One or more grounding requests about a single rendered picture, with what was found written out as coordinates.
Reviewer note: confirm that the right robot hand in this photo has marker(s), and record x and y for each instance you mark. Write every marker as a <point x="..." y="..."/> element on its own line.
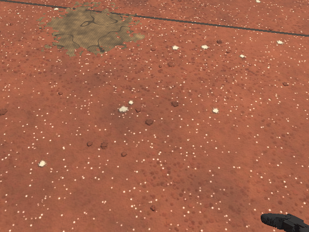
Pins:
<point x="288" y="222"/>

